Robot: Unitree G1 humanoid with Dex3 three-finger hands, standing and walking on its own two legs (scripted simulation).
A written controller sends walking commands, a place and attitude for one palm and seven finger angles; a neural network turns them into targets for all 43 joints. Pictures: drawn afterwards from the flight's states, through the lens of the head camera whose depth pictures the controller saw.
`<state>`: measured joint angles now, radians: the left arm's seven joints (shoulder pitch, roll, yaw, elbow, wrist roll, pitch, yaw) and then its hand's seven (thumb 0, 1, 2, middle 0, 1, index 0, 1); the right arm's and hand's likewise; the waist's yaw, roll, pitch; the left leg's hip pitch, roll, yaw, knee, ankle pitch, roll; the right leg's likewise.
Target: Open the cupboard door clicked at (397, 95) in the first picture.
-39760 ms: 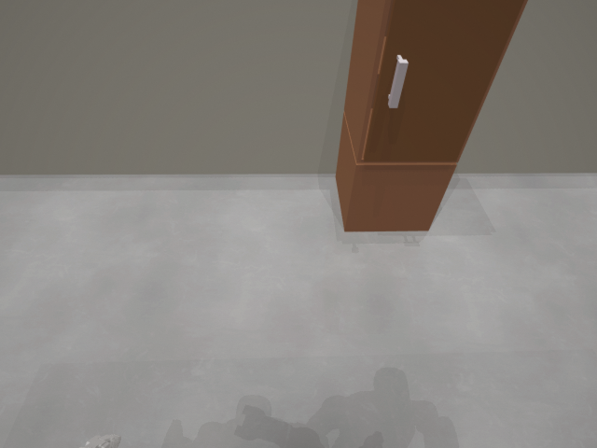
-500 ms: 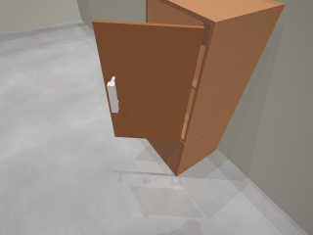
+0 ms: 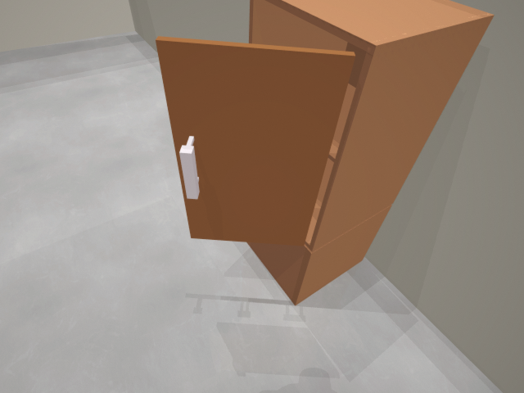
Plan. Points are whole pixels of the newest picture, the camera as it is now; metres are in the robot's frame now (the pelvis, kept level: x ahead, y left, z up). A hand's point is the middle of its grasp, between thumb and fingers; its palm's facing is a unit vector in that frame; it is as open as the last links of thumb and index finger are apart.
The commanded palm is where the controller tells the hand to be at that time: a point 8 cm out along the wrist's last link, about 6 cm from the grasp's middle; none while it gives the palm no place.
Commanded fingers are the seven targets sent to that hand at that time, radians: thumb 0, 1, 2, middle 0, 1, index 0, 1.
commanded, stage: shuffle to correct the standing spot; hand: left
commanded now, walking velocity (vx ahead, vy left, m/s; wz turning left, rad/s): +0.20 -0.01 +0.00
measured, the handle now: (192, 167) +0.58 +0.20 -0.02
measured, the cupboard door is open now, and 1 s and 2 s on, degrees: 53 53 53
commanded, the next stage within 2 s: come to a stop and stand still in 0.04 s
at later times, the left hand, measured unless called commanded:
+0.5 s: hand (177, 391) +0.17 +0.15 -0.18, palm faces +0.04 -0.98 -0.20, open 7.4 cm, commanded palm none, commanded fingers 0.00 0.90 0.90 -0.20 -0.30 -0.20 -0.30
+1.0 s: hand out of the picture +0.06 +0.24 -0.18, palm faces +0.01 -0.99 -0.16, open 7.4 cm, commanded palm none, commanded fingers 0.00 0.90 0.90 -0.20 -0.30 -0.20 -0.30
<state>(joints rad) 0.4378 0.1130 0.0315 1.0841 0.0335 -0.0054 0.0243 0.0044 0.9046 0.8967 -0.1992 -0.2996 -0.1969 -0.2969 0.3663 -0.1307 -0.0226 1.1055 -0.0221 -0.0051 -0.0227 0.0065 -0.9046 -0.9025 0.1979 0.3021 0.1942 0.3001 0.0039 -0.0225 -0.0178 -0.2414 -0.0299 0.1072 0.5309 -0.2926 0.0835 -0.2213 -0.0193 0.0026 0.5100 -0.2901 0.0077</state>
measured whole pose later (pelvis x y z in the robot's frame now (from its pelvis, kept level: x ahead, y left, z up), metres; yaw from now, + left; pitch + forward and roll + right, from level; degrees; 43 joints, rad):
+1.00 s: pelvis +0.06 +0.05 +0.02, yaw -2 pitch +1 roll -3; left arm 0.30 0.22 0.08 1.04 0.03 0.08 0.02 0.01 0.91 0.90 -0.20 -0.30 -0.19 -0.30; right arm 0.27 -0.12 -0.03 1.02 -0.03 -0.02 -0.07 0.00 -0.92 -0.90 0.20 0.30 0.20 0.30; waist -0.01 -0.06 0.03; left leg -0.20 0.01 0.11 0.36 -0.18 0.08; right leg -0.39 0.01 0.06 1.04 -0.35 0.07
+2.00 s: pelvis +0.04 -0.01 +0.00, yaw -1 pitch +0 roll -1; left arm 0.36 0.11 -0.01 1.11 0.02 -0.03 0.05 0.01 0.90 0.90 -0.20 -0.30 -0.20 -0.30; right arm 0.28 -0.16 -0.01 1.06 -0.02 -0.01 -0.03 0.02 -0.93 -0.90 0.20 0.30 0.19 0.30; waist -0.01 0.01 0.02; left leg -0.28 0.03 0.03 0.56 -0.28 0.00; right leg -0.16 -0.01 -0.04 0.50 -0.33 0.00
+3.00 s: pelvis +0.00 -0.03 -0.10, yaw +1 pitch +14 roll -3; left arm 0.29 0.29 0.30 0.12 -0.34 -0.51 -0.40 0.01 0.37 0.67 -0.24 -0.64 -0.23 -0.63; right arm 0.18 -0.24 0.00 0.60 0.02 -0.26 -0.09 0.01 -0.90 -0.90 0.20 0.30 0.20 0.30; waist 0.03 0.02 -0.14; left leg -1.00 0.06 -0.08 1.24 -0.49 -0.03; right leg -0.86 0.02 -0.14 1.20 -0.59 -0.05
